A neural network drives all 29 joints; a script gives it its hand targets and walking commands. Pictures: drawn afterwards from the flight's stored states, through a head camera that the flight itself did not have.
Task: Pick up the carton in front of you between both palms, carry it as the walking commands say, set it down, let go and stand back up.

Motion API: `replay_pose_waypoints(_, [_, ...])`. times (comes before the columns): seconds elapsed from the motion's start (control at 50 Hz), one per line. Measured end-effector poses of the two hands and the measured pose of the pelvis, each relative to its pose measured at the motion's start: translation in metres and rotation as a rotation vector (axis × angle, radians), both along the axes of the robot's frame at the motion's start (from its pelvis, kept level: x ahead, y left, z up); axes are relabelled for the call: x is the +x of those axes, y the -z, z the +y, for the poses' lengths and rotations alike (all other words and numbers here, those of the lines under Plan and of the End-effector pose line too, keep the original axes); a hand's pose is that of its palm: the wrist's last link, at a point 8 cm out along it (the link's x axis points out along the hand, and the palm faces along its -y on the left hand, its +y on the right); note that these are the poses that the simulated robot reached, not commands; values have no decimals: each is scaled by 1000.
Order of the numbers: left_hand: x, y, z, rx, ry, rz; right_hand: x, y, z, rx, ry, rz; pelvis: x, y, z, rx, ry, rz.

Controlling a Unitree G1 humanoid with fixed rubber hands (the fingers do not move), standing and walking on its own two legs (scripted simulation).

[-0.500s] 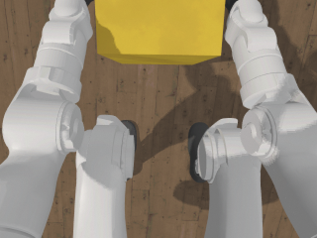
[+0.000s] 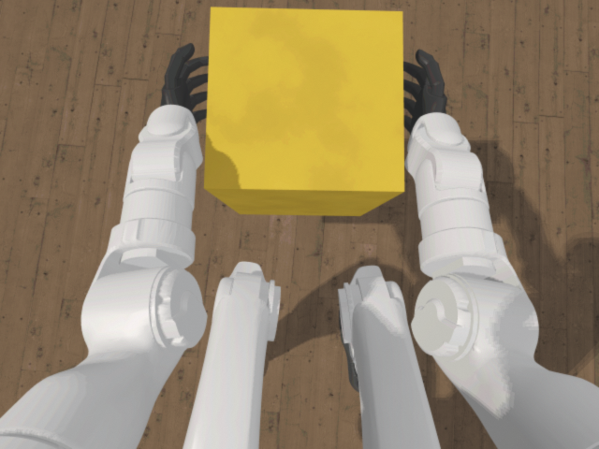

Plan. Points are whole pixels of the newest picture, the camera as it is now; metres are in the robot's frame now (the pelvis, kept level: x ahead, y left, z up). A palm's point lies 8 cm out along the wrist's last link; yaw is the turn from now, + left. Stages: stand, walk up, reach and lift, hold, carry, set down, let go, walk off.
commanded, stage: reach and lift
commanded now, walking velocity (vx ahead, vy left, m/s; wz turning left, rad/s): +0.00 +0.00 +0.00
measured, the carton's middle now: (302, 135) +0.50 +0.02 -0.14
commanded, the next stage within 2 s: none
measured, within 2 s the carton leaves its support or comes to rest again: neither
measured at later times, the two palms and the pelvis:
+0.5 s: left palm (129, 77) +0.47 +0.16 +0.08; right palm (503, 86) +0.47 -0.14 +0.08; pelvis +0.04 +0.00 +0.13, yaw +0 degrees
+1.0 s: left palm out of the picture +0.42 +0.16 +0.24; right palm out of the picture +0.42 -0.14 +0.24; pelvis +0.10 +0.00 +0.26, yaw +1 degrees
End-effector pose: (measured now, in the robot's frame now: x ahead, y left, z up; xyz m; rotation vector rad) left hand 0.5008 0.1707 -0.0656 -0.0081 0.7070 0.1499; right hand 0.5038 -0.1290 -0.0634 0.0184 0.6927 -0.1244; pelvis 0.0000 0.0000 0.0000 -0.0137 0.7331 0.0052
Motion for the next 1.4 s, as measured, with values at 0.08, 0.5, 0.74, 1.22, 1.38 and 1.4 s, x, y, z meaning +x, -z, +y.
replay_pose_waypoints(0.08, [-3,-21,-2,-1,-1,-9,-3,-21,-2,1,3,-9,1,-17,0,1,1,5])
replay_pose_waypoints(0.5, [-36,-147,-6,-17,-16,-8,-34,-148,-6,10,12,-8,40,-125,0,4,-5,-111])
replay_pose_waypoints(0.74, [-58,-225,-8,-17,-21,-5,-56,-225,-9,11,8,-4,66,-197,0,10,-6,-245])
replay_pose_waypoints(1.22, [-97,-368,-14,-10,-16,-29,-96,-367,-15,4,2,-29,112,-304,0,18,-9,-622])
replay_pose_waypoints(1.38, [-109,-400,-16,12,0,-30,-106,-400,-17,-19,-19,-30,110,-314,0,21,-9,-750])
replay_pose_waypoints(1.4, [-109,-401,-16,13,2,-24,-107,-401,-17,-20,-20,-25,109,-315,0,21,-9,-760])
